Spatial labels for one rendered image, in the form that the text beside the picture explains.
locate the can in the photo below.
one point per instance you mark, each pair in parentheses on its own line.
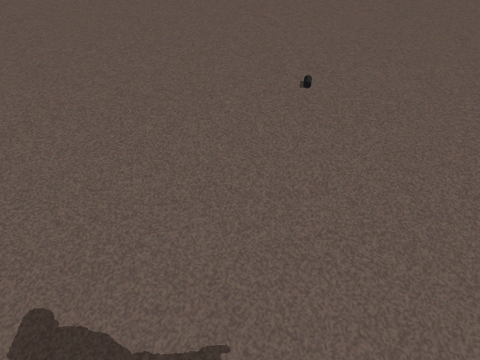
(307,81)

